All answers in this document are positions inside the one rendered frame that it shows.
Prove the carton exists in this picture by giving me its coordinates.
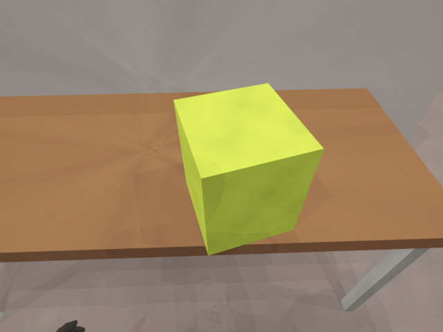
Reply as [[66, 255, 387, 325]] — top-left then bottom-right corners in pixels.
[[174, 83, 324, 256]]

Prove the table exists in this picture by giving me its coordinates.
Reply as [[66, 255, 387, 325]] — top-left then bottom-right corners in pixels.
[[0, 89, 443, 321]]

